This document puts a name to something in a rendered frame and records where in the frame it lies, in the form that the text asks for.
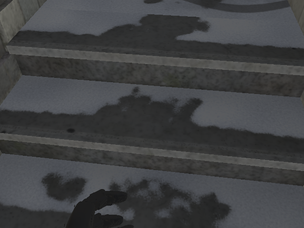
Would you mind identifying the left robot hand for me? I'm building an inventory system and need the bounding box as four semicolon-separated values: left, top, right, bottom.
64;189;134;228

